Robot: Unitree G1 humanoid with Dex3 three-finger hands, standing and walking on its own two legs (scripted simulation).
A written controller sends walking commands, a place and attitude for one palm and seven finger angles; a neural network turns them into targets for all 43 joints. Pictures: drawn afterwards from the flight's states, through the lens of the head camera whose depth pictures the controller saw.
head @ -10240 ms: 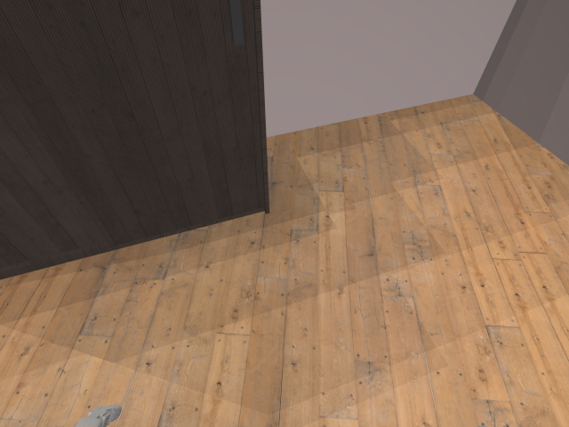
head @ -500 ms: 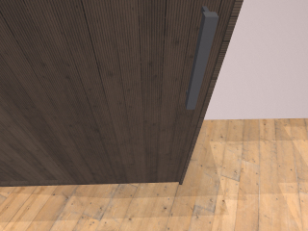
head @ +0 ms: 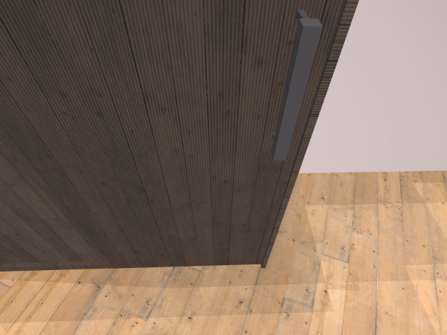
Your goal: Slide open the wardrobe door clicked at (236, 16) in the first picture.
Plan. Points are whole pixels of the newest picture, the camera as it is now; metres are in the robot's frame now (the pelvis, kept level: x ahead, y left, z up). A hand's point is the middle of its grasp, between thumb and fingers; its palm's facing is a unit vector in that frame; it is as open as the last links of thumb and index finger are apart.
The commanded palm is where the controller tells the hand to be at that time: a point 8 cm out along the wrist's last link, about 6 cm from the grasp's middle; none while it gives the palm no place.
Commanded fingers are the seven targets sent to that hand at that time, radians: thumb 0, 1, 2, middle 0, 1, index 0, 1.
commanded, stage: look again from close up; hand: right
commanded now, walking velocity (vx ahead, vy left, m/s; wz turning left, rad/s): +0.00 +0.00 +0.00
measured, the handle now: (288, 95) +0.49 -0.09 +0.19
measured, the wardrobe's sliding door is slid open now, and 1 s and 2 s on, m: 0.00 0.00 0.00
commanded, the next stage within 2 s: raise the hand with hooked fingers in 0.12 s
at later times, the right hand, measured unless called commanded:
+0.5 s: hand (347, 301) +0.19 -0.18 +0.01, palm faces +0.00 +1.00 -0.07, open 7.9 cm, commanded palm +0.12 -0.25 -0.02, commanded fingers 0.00 -0.55 -0.75 0.23 0.53 0.23 0.53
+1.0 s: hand (399, 298) +0.18 -0.24 +0.06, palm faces -0.04 +1.00 -0.07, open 10.8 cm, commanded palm +0.15 -0.29 +0.07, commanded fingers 0.00 0.03 -0.50 0.27 0.90 0.27 0.90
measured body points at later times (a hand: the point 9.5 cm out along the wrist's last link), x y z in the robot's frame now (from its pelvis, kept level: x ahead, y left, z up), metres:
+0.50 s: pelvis -0.03 +0.02 -0.03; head -0.01 +0.02 +0.42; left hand +0.15 +0.26 -0.11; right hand +0.18 -0.24 +0.02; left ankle -0.04 +0.11 -0.74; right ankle +0.00 -0.09 -0.74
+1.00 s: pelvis -0.03 +0.01 -0.03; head -0.01 +0.00 +0.42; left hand +0.13 +0.23 -0.11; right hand +0.18 -0.29 +0.06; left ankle -0.04 +0.12 -0.74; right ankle +0.00 -0.09 -0.74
